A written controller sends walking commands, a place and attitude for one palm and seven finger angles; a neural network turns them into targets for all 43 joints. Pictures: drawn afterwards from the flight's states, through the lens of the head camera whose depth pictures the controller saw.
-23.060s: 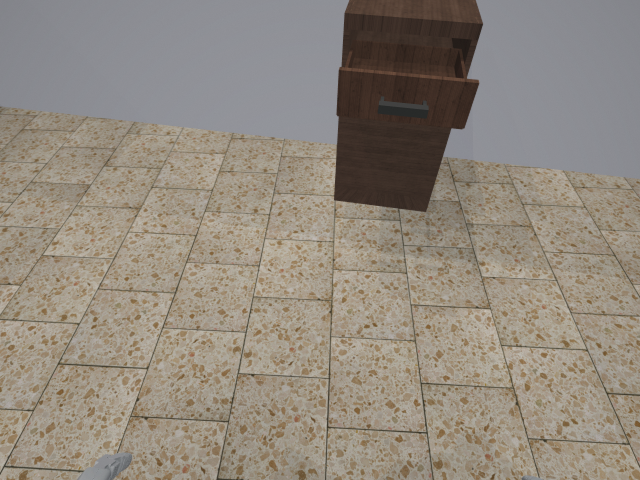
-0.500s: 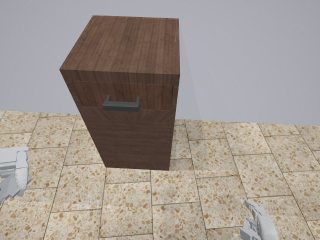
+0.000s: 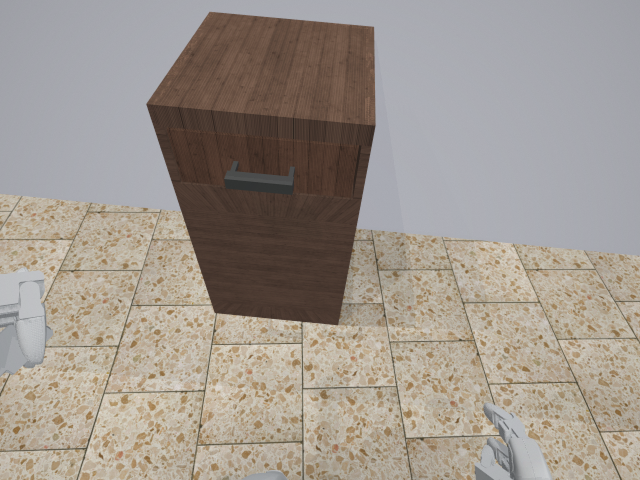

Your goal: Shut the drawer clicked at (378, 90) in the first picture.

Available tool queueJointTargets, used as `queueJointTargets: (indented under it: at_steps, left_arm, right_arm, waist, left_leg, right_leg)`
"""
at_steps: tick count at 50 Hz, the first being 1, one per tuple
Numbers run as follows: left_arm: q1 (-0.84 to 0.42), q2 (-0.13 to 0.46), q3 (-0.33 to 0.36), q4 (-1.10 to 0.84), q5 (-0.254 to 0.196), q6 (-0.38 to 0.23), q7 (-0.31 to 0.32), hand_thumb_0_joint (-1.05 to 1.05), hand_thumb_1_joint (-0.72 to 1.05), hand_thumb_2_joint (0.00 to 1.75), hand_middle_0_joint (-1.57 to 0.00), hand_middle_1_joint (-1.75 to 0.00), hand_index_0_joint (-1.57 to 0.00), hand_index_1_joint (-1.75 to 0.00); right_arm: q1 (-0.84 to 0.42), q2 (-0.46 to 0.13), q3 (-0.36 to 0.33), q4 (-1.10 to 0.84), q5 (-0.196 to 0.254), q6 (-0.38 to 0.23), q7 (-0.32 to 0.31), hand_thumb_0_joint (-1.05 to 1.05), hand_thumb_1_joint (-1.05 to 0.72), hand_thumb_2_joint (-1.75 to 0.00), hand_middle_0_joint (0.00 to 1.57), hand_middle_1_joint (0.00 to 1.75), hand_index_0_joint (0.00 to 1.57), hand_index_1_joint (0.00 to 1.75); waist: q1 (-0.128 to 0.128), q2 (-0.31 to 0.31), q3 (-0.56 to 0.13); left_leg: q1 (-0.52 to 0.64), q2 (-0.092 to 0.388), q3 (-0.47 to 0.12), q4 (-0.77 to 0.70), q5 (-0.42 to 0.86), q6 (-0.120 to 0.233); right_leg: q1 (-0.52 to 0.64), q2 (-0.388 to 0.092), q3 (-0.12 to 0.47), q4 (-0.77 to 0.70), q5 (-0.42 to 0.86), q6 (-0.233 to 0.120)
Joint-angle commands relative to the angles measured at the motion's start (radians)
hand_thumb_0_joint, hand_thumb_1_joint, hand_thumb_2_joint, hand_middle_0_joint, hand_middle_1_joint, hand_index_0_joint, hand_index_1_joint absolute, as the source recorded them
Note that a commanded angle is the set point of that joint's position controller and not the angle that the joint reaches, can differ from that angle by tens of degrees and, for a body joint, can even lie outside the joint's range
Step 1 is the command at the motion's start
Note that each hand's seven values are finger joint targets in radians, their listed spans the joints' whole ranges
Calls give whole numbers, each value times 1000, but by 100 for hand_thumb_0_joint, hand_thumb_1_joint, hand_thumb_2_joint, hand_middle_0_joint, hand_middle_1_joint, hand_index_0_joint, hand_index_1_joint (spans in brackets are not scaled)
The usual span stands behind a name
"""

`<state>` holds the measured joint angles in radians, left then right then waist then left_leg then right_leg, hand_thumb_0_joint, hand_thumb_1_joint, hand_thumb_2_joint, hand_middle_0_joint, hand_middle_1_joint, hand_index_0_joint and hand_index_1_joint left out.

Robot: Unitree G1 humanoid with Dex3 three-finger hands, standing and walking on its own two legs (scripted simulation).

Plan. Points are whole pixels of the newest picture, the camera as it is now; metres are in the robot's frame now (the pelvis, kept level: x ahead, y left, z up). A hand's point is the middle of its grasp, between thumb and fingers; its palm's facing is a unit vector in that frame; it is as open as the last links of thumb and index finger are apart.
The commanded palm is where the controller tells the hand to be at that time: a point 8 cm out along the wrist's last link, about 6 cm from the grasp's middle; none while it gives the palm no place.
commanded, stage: step back with the hand held close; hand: left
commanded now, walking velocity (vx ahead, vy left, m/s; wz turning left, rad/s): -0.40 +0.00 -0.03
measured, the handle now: (261, 175) +0.68 +0.14 -0.07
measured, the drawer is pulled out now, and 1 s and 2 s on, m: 0.00 0.00 0.00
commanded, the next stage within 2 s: stop stepping back and stand still in 0.54 s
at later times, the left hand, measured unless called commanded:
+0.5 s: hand out of the picture +0.12 +0.27 +0.18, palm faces +0.39 -0.79 -0.47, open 3.2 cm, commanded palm +0.04 +0.30 +0.19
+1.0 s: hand out of the picture +0.02 +0.25 +0.20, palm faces +0.33 -0.83 -0.46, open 3.2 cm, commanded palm +0.00 +0.27 +0.19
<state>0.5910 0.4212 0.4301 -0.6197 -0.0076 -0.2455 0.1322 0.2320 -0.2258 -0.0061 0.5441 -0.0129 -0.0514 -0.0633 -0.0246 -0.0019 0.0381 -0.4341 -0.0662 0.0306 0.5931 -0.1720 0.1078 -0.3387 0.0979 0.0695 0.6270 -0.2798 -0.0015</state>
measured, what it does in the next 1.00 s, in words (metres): walks backwards: left foot, then right foot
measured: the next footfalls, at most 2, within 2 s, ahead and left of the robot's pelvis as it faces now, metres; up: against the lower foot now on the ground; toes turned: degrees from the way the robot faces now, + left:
left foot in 0.38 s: +0.06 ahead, +0.08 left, +0.00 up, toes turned +1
right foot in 0.84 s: -0.27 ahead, -0.08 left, +0.00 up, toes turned -8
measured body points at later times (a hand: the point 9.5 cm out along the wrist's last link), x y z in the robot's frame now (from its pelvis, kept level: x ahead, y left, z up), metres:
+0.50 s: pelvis -0.08 +0.02 +0.00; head -0.05 +0.06 +0.45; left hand +0.09 +0.31 +0.20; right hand +0.08 -0.23 -0.07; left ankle +0.02 +0.08 -0.72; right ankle -0.06 -0.12 -0.68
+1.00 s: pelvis -0.16 +0.01 +0.00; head -0.19 +0.03 +0.45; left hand -0.01 +0.29 +0.22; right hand -0.06 -0.25 -0.08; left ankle -0.11 +0.10 -0.71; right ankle -0.31 -0.07 -0.72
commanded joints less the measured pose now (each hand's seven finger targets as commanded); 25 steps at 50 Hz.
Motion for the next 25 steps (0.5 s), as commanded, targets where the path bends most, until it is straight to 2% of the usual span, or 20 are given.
queueJointTargets:
  at_steps: [1,3,4,7,10,11,12,13,14,15,16,17,18,19,20,21,22,23,24,25]
  left_arm:
    - [59,128,110,-166,-28,-77,11,0,90,90,-140,-160,-140,-160]
    - [63,125,104,-185,-38,-86,8,0,90,90,-140,-160,-140,-160]
    - [53,123,91,-199,-38,-87,5,0,90,90,-140,-160,-140,-160]
    - [37,154,112,-244,-30,-94,8,0,90,90,-140,-160,-140,-160]
    - [27,174,127,-258,-22,-100,15,0,90,90,-140,-160,-140,-160]
    - [24,179,125,-254,-23,-100,20,0,90,90,-140,-160,-140,-160]
    - [13,208,146,-268,-28,-104,28,0,90,90,-140,-160,-140,-160]
    - [6,183,114,-252,-35,-109,35,0,90,90,-140,-160,-140,-160]
    - [11,182,111,-227,-36,-113,44,0,90,90,-140,-160,-140,-160]
    - [24,173,107,-204,-37,-114,48,0,90,90,-140,-160,-140,-160]
    - [41,170,106,-180,-38,-110,50,0,90,90,-140,-160,-140,-160]
    - [53,165,111,-157,-41,-109,51,0,90,90,-140,-160,-140,-160]
    - [51,163,107,-145,-37,-106,49,0,90,90,-140,-160,-140,-160]
    - [38,159,97,-159,-36,-107,44,0,90,90,-140,-160,-140,-160]
    - [13,162,107,-170,-28,-112,44,0,90,90,-140,-160,-140,-160]
    - [-17,167,116,-177,-12,-114,41,0,90,90,-140,-160,-140,-160]
    - [-22,204,143,-176,-5,-117,34,0,90,90,-140,-160,-140,-160]
    - [9,166,133,-162,-13,-115,29,0,90,90,-140,-160,-140,-160]
    - [-15,161,120,-210,-14,-111,26,0,90,90,-140,-160,-140,-160]
    - [-20,148,107,-236,-23,-102,27,0,90,90,-140,-160,-140,-160]
  right_arm:
    - [-104,-141,-70,-145,3,-63,-2,0,-90,-90,20,30,20,30]
    - [-104,-138,-70,-131,5,-64,2,0,-90,-90,20,30,20,30]
    - [-108,-144,-72,-130,9,-62,5,0,-90,-90,20,30,20,30]
    - [-116,-150,-77,-143,10,-59,5,0,-90,-90,20,30,20,30]
    - [-112,-142,-78,-148,6,-50,4,0,-90,-90,20,30,20,30]
    - [-107,-134,-80,-144,5,-44,5,0,-90,-90,20,30,20,30]
    - [-96,-132,-84,-134,2,-41,6,0,-90,-90,20,30,20,30]
    - [-82,-118,-82,-120,5,-35,10,0,-90,-90,20,30,20,30]
    - [-76,-107,-86,-110,7,-27,15,0,-90,-90,20,30,20,30]
    - [-77,-102,-89,-104,10,-20,17,0,-90,-90,20,30,20,30]
    - [-74,-99,-89,-98,15,-12,18,0,-90,-90,20,30,20,30]
    - [-73,-97,-86,-93,14,-9,15,0,-90,-90,20,30,20,30]
    - [-89,-97,-81,-96,15,-8,11,0,-90,-90,20,30,20,30]
    - [-106,-112,-75,-103,14,-13,5,0,-90,-90,20,30,20,30]
    - [-120,-128,-73,-108,12,-29,-4,0,-90,-90,20,30,20,30]
    - [-112,-122,-74,-105,2,-51,-8,0,-90,-90,20,30,20,30]
    - [-122,-111,-76,-102,-7,-72,-7,0,-90,-90,20,30,20,30]
    - [-100,-98,-79,-98,-9,-82,-1,0,-90,-90,20,30,20,30]
    - [-98,-113,-83,-98,-15,-92,7,0,-90,-90,20,30,20,30]
    - [-97,-115,-85,-90,-18,-98,11,0,-90,-90,20,30,20,30]
  waist:
    - [7,41,-122]
    - [9,34,-179]
    - [8,37,-200]
    - [2,81,-190]
    - [-6,57,-140]
    - [-9,26,-122]
    - [-13,-20,-135]
    - [-23,-64,-127]
    - [-29,-108,-140]
    - [-32,-121,-147]
    - [-31,-122,-150]
    - [-32,-93,-143]
    - [-28,-53,-82]
    - [-24,57,-42]
    - [-21,209,-30]
    - [-10,273,-52]
    - [-6,296,-110]
    - [-2,218,-117]
    - [0,156,-124]
    - [3,108,-129]
  left_leg:
    - [-224,260,-283,-279,-236,29]
    - [-147,240,-252,-227,-98,17]
    - [-115,226,-225,-199,-76,7]
    - [-166,205,-212,-190,-295,2]
    - [-188,167,-201,-128,-427,-19]
    - [-142,140,-183,-56,-402,-39]
    - [-46,110,-161,34,-343,-66]
    - [69,73,-137,145,-264,-92]
    - [138,59,-117,221,-215,-104]
    - [175,55,-105,254,-193,-104]
    - [198,60,-101,241,-184,-101]
    - [200,67,-109,156,-170,-96]
    - [179,98,-141,7,-184,-81]
    - [75,152,-215,-176,-231,-52]
    - [-115,269,-341,-340,-285,0]
    - [-231,364,-420,-397,-279,47]
    - [-304,437,-458,-483,-458,73]
    - [-291,445,-450,-477,-456,76]
    - [-252,444,-436,-448,-433,84]
    - [-140,425,-383,-409,-338,77]
  right_leg:
    - [308,-41,62,19,199,-2]
    - [287,-60,84,-4,270,1]
    - [267,-71,109,-2,284,2]
    - [234,-89,155,-30,171,-12]
    - [120,-132,235,-147,-105,-46]
    - [27,-172,282,-225,-211,-70]
    - [-73,-229,325,-303,-255,-99]
    - [-188,-295,357,-371,-267,-133]
    - [-236,-337,346,-402,-238,-147]
    - [-257,-348,312,-403,-186,-146]
    - [-265,-337,261,-384,-136,-134]
    - [-250,-305,208,-349,-83,-117]
    - [-264,-239,163,-297,-84,-85]
    - [-200,-140,94,-189,-102,-49]
    - [-29,-34,18,27,-31,-11]
    - [87,15,-13,218,-22,7]
    - [157,24,15,427,-110,13]
    - [147,16,40,516,-121,11]
    - [111,14,47,546,-131,13]
    - [28,1,38,530,-150,15]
